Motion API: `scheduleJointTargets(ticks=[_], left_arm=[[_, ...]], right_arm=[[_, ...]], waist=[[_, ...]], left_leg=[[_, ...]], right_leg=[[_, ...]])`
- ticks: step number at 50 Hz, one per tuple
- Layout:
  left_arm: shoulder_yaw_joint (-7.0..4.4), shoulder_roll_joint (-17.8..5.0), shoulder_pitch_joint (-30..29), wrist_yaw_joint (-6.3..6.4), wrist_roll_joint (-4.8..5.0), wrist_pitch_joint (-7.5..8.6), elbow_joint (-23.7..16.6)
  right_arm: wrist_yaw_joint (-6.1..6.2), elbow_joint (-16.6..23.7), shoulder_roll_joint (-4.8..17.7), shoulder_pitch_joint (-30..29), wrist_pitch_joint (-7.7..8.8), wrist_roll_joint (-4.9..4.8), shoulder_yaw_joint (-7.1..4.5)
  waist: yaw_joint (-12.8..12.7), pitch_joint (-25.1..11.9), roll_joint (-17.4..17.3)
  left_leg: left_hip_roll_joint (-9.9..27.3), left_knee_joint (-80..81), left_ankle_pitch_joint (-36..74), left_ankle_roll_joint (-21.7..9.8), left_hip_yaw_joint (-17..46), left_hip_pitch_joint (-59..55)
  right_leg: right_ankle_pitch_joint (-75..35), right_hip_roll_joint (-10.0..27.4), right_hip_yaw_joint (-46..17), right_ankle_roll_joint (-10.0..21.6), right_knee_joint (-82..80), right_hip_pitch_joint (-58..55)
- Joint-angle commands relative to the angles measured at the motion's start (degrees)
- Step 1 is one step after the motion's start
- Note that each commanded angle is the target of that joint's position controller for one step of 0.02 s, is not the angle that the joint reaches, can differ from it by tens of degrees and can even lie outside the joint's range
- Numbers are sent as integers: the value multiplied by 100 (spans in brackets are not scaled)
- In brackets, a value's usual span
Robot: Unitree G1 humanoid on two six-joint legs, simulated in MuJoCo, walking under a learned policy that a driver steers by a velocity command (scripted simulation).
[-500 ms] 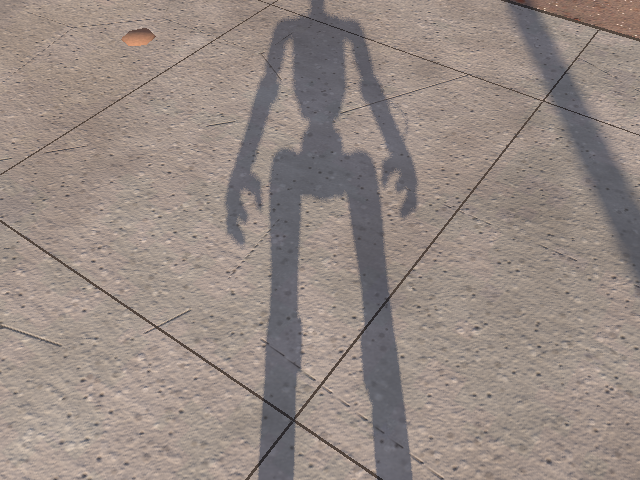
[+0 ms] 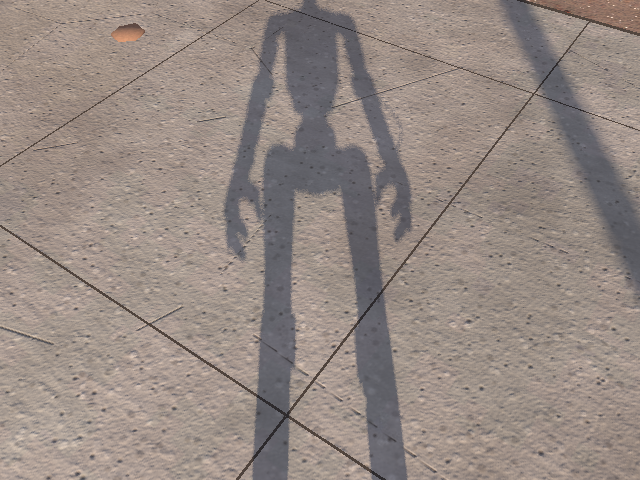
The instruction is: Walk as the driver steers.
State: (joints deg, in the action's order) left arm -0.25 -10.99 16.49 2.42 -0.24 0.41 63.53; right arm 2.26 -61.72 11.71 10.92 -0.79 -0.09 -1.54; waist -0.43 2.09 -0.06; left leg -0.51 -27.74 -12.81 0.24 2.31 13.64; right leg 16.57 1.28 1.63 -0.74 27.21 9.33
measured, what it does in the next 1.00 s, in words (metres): walks ahead: right foot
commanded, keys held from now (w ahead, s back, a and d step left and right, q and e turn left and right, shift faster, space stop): no key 0.10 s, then w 0.44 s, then w+e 0.46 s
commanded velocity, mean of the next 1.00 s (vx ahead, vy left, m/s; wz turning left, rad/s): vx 0.33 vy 0.00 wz -0.15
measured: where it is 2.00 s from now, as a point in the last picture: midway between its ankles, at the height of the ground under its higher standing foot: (415, 322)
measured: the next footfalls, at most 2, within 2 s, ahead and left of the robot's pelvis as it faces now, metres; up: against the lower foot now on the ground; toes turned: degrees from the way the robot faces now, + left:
right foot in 0.82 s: +0.44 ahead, -0.11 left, +0.00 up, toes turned -9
left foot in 1.32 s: +0.76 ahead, +0.01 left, +0.00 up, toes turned -25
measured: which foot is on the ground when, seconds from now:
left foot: down 0.00-0.84, up 0.86-1.00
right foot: down 0.00-0.36, up 0.38-0.80, down 0.82-1.00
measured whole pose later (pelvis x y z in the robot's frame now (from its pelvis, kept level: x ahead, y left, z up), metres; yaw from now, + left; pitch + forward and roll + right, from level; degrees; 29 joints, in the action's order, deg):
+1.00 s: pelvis +0.36 -0.04 +0.00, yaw -12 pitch +0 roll -1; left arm -3.5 -14.1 13.2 -2.4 0.4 4.4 50.8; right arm 0.7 -51.6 15.0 10.9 8.0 -0.4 -2.1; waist -0.9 2.4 -1.1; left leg 5.1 -68.2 -17.5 -1.2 3.8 29.9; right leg 7.5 -7.1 -0.1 6.6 23.2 16.1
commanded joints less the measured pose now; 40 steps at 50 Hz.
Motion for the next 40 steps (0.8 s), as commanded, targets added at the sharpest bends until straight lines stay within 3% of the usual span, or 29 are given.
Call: scheduleJointTargets(ticks=[1,5,6,8,10,12,13,15,17,18,19,20,21,22,24,26,28,31,36,38,39,40], left_arm=[[-80,-526,408,17,3,30,-74],[-77,-490,494,18,6,33,-69],[-66,-429,624,23,10,27,-7],[-140,-623,637,65,74,1,-49],[-203,-789,772,78,121,51,-128],[-341,-1115,1053,49,172,157,-100],[-376,-1154,1001,36,171,191,-140],[-369,-1078,598,-14,178,245,-323],[-351,-976,207,-70,245,229,-500],[-326,-897,76,-85,229,262,-591],[-229,-525,-34,-105,183,342,-745],[-194,-380,-162,-95,214,464,-944],[-246,-564,-197,-137,311,541,-975],[-242,-566,-156,-202,341,598,-947],[-344,-742,-288,-233,217,659,-952],[-377,-670,-365,-304,189,608,-967],[-326,-469,-684,-344,184,531,-1098],[-196,-270,-1597,-383,184,490,-1486],[-174,-449,-2182,-542,219,450,-1849],[-261,-627,-1972,-606,190,471,-1894],[-355,-792,-1540,-622,192,464,-1817],[-504,-1034,-706,-627,210,443,-1597]], right_arm=[[19,95,567,97,36,-2,-79],[23,20,545,131,31,-5,-64],[26,-48,479,227,24,-2,-46],[44,-72,567,272,22,-57,-87],[14,53,516,75,133,-56,-86],[-84,170,271,-93,328,-80,-43],[-135,220,276,-165,404,-101,-45],[-201,224,221,21,502,-179,-43],[-205,-144,326,836,545,-169,-134],[-197,-331,512,1381,538,-134,-219],[-178,-459,1061,2202,552,-142,-375],[-258,-483,1328,2643,644,-91,-388],[-258,-348,921,2091,739,-37,-239],[-273,-181,680,1661,792,-44,-166],[-323,-25,555,1262,776,-42,-80],[-284,-71,375,1513,683,5,-4],[-193,-73,551,1656,626,35,-14],[-83,15,785,1600,610,68,-43],[-68,-46,904,1777,632,-33,-121],[-56,41,1043,1611,581,-6,-170],[-40,95,1119,1529,528,26,-196],[-25,187,1163,1389,455,62,-208]], waist=[[7,69,13],[14,81,18],[15,-54,31],[2,200,191],[-100,615,407],[-189,674,1040],[-168,797,1048],[108,903,992],[477,707,681],[645,483,235],[887,144,-1214],[953,-53,-1789],[599,285,-897],[417,411,-589],[232,472,-323],[225,346,-474],[245,398,-422],[391,601,-399],[352,705,-400],[90,339,-527],[-172,-23,-652],[-610,-517,-705]], left_leg=[[122,432,678,-174,90,-202],[119,431,691,-168,81,-197],[48,433,107,-170,6,-252],[-187,147,-1744,-250,-216,198],[-173,-216,-2254,-339,-247,885],[-142,-1341,-1251,-292,-552,1328],[79,-1740,-1095,-357,-428,1405],[239,-1253,-1409,-541,-385,1084],[-118,54,-678,-531,-691,-608],[107,282,-499,-539,-217,-1316],[1231,1174,-1300,-1019,1707,-2146],[2232,1907,-1673,-1706,3827,-2372],[2336,1830,-1658,-1708,3683,-2145],[2070,1804,-1424,-1503,2951,-2000],[1645,1896,-199,-1146,1796,-1793],[1309,1927,921,-992,1011,-1652],[1246,2005,1466,-1029,597,-1544],[1136,2243,1451,-970,33,-994],[1446,2191,2072,-862,-539,-1482],[1530,1478,4099,-723,-784,-1905],[1531,795,5172,-640,-892,-2045],[1404,-333,5778,-516,-1052,-1905]], right_leg=[[-409,63,-74,66,-578,424],[-431,59,-74,74,-584,428],[105,11,-26,95,-618,376],[1783,23,-165,316,-638,580],[2868,476,-843,661,-975,737],[3238,1452,-2146,1179,-1635,426],[3120,1805,-2559,1368,-1838,581],[2636,1725,-2279,1222,-1740,827],[1832,975,-1245,815,-1037,1486],[1062,614,-755,632,-129,1846],[541,-62,158,272,1930,2764],[1469,-378,-154,244,3472,3581],[1257,20,-627,391,4369,4044],[645,248,-704,530,4554,4200],[-223,557,-546,579,4051,4099],[-554,597,-305,461,3611,3718],[-826,556,-140,298,3094,3729],[-1539,385,58,217,1703,3257],[-1758,182,146,572,772,2772],[-1424,-98,354,809,763,2227],[-1213,-302,476,919,859,1676],[-1162,-556,590,1054,771,679]])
